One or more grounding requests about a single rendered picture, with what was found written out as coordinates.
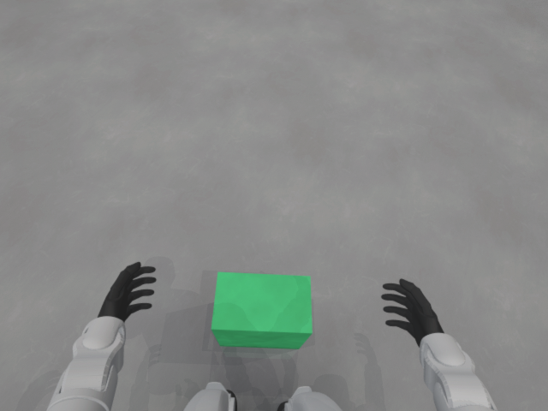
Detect left robot forearm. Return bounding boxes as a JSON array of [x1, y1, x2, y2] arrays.
[[46, 316, 126, 411]]

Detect carton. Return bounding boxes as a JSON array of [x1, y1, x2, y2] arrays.
[[211, 272, 313, 349]]

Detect robot right hand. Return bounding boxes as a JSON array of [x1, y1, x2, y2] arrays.
[[381, 279, 444, 347]]

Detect right robot forearm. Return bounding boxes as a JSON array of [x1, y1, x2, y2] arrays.
[[420, 333, 498, 411]]

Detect robot left hand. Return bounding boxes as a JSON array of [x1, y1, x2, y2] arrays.
[[98, 262, 157, 322]]

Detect left robot thigh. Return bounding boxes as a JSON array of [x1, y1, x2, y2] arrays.
[[183, 389, 235, 411]]

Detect left robot shin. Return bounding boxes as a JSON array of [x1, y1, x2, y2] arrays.
[[205, 382, 229, 394]]

